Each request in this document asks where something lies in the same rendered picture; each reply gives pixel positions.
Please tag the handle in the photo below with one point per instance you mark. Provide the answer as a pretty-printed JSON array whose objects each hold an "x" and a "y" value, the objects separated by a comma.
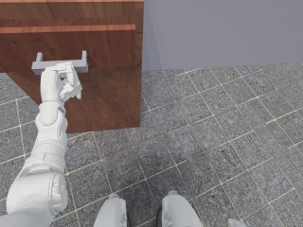
[{"x": 38, "y": 66}]

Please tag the drawer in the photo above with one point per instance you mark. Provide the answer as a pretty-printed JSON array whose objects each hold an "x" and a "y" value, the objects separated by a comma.
[{"x": 108, "y": 42}]

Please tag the robot left hand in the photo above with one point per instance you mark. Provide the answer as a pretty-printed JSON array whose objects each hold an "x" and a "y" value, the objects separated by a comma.
[{"x": 54, "y": 89}]

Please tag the robot right shin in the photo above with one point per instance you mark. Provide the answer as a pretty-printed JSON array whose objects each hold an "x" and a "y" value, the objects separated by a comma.
[{"x": 164, "y": 222}]

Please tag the robot left upper arm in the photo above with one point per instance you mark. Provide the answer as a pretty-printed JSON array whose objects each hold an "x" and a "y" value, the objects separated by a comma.
[{"x": 35, "y": 200}]

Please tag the robot left forearm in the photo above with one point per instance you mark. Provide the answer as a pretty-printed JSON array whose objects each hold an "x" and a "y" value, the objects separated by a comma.
[{"x": 49, "y": 148}]

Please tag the cabinet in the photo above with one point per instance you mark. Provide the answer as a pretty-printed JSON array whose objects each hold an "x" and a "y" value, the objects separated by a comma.
[{"x": 110, "y": 96}]

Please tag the robot shin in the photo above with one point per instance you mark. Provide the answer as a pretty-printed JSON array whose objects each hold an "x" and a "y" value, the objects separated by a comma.
[
  {"x": 164, "y": 222},
  {"x": 116, "y": 196}
]

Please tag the robot left shin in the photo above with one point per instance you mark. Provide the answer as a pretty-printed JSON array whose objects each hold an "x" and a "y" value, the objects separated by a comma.
[{"x": 116, "y": 196}]

